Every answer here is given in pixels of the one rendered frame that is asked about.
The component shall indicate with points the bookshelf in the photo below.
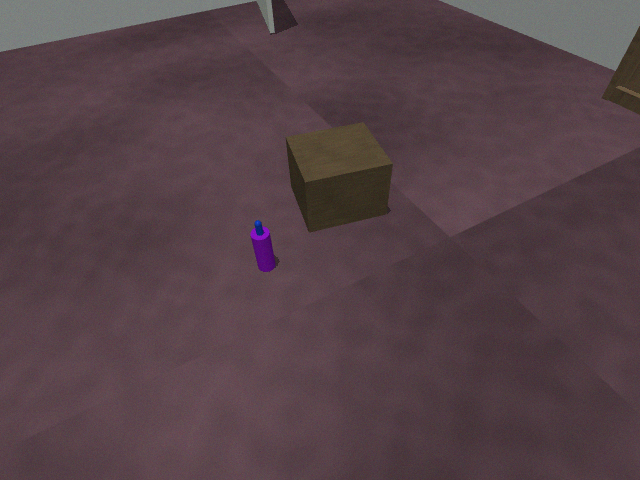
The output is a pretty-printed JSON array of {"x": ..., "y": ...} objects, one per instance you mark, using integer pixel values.
[{"x": 624, "y": 87}]

